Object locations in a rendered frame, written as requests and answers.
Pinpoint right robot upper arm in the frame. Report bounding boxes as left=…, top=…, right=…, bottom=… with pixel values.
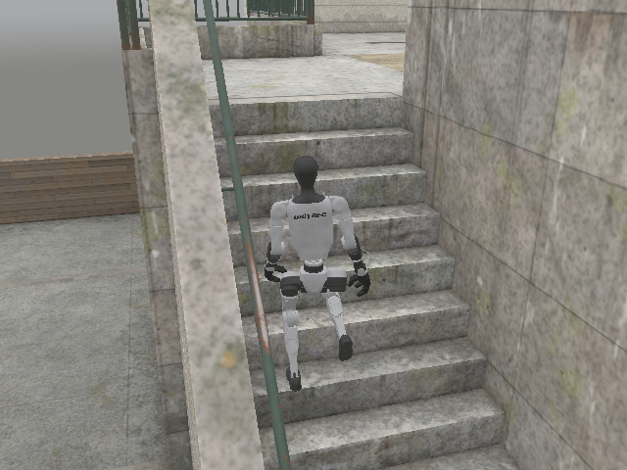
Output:
left=329, top=196, right=357, bottom=250

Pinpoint left robot upper arm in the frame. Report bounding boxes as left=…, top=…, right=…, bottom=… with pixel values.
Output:
left=269, top=200, right=288, bottom=255

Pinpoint robot left hand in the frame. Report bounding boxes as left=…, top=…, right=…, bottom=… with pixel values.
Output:
left=265, top=265, right=287, bottom=282

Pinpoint robot torso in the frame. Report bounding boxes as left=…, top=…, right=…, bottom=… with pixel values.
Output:
left=287, top=192, right=333, bottom=294

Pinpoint robot left forearm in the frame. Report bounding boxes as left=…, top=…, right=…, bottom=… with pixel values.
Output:
left=265, top=242, right=281, bottom=271

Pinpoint robot right forearm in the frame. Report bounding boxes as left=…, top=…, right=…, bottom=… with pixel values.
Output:
left=347, top=234, right=367, bottom=276

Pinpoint robot right hand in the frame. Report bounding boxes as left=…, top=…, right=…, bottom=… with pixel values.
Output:
left=348, top=273, right=371, bottom=297

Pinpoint left robot foot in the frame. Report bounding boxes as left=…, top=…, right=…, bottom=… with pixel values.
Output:
left=286, top=366, right=302, bottom=392

